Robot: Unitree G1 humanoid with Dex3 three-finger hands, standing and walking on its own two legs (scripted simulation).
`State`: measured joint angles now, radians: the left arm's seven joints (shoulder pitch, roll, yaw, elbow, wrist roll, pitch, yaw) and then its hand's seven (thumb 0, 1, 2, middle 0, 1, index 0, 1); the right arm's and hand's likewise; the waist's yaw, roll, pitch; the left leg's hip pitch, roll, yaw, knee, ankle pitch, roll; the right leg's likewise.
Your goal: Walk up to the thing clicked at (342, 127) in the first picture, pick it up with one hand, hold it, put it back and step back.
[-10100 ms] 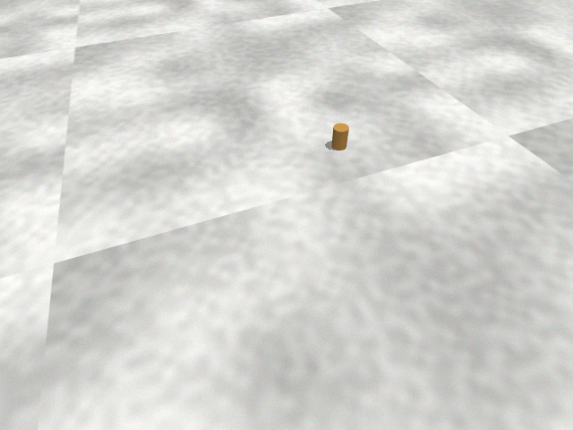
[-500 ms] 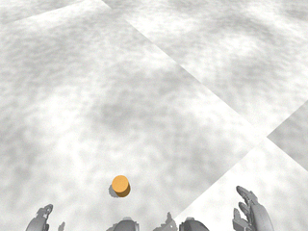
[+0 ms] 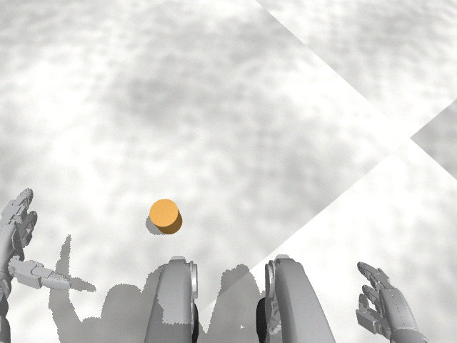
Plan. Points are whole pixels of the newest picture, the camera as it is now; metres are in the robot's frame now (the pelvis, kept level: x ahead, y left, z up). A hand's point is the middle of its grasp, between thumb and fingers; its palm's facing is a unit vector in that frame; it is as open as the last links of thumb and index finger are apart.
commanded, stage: go down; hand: left
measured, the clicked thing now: (167, 217) +0.44 +0.20 -0.48
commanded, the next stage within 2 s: approach in 1.86 s
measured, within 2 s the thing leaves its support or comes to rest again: neither
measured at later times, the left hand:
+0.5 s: hand (51, 230) +0.33 +0.36 -0.14, palm faces +0.07 -0.99 -0.15, open 17.2 cm
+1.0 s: hand (50, 222) +0.35 +0.38 -0.16, palm faces +0.08 -0.99 -0.12, open 17.6 cm
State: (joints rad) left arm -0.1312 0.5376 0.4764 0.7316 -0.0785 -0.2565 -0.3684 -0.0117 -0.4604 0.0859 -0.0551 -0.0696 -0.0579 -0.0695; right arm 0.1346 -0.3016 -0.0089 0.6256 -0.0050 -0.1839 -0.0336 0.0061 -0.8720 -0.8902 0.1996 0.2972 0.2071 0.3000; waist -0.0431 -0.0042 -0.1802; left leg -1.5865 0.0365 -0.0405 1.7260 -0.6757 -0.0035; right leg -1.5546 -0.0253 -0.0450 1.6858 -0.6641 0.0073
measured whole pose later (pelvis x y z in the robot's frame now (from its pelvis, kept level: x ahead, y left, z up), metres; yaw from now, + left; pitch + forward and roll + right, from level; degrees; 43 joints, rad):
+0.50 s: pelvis -0.03 +0.00 -0.10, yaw -2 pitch +34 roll -6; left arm -0.39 0.71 0.67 0.96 -0.16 -0.39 -0.62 -0.01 -0.46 0.10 -0.01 -0.08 -0.03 -0.07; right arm 0.11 -0.34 0.05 0.68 -0.02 -0.18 -0.03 0.00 -0.88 -0.90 0.20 0.30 0.21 0.30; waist -0.06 -0.02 -0.16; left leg -1.94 0.04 -0.08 2.04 -0.69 0.00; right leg -1.89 -0.02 -0.07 1.98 -0.67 0.01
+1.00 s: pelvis -0.04 +0.00 -0.15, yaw -3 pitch +32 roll -6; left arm -0.53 0.83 0.75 1.05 -0.18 -0.42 -0.72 -0.02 -0.60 0.07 -0.03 -0.10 -0.05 -0.09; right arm 0.10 -0.35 0.10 0.69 -0.04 -0.18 -0.02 0.00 -0.89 -0.90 0.20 0.30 0.21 0.30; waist -0.08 -0.03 -0.11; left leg -2.10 0.03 -0.10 2.22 -0.69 0.00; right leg -2.04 -0.02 -0.07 2.15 -0.67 0.01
